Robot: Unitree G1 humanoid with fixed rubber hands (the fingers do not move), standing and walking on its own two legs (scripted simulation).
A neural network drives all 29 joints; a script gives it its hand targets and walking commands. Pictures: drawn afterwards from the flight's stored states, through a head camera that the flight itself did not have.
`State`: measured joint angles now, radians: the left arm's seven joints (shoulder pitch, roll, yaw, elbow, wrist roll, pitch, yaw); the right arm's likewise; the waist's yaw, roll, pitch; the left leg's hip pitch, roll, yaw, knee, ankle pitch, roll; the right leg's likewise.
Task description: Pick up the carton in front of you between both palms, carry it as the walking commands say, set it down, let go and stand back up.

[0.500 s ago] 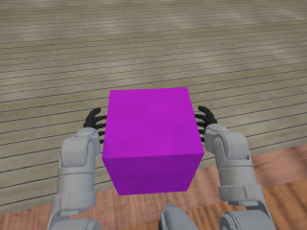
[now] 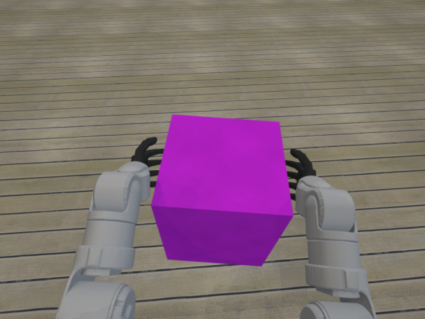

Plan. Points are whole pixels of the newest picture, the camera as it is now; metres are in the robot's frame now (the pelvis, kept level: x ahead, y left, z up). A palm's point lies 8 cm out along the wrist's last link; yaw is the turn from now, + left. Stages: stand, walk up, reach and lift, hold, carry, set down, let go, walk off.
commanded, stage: carry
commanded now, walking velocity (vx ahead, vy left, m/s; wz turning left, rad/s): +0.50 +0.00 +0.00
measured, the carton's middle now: (219, 195) +0.37 +0.02 +0.04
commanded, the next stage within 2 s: none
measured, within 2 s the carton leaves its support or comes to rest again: neither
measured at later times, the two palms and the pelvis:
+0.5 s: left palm (189, 128) +0.75 +0.14 -0.10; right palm (274, 129) +0.76 -0.16 -0.10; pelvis +0.40 -0.02 -0.18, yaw +0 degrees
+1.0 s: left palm (189, 74) +1.09 +0.17 -0.07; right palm (258, 79) +1.06 -0.12 -0.07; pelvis +0.74 +0.04 -0.15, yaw -2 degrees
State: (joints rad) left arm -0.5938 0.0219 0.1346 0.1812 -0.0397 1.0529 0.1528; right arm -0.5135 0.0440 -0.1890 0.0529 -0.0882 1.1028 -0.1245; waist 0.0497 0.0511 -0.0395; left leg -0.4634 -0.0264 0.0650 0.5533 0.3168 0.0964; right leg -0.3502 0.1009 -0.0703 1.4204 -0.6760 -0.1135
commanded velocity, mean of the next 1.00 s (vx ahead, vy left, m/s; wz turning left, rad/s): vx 0.50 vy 0.00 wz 0.00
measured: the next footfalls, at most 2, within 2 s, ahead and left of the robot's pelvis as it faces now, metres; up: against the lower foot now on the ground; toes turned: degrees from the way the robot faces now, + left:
right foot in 0.40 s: +0.52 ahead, -0.08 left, -0.15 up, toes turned -3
left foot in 0.80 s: +0.81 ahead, +0.11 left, -0.15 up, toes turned +4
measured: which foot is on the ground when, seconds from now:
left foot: down 0.00-0.42, up 0.44-0.78, down 0.80-1.00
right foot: down 0.00-0.00, up 0.02-0.38, down 0.40-0.80, up 0.82-1.00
